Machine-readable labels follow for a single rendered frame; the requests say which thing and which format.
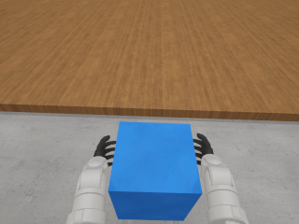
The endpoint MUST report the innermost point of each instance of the left robot hand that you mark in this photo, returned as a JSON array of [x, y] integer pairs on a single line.
[[101, 151]]

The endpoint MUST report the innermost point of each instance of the robot right forearm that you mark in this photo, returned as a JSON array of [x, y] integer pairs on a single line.
[[222, 198]]

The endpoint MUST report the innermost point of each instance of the carton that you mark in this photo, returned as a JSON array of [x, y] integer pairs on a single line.
[[154, 174]]

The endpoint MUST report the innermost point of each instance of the right robot hand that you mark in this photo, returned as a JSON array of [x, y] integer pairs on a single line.
[[205, 147]]

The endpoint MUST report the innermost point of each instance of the robot left forearm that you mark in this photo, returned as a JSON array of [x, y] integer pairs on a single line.
[[91, 194]]

